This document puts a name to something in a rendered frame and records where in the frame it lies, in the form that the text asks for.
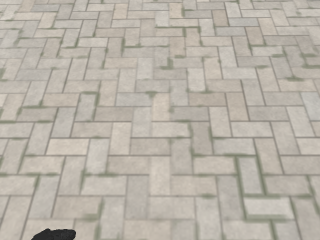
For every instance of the robot left hand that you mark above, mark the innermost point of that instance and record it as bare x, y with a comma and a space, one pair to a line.
58, 234

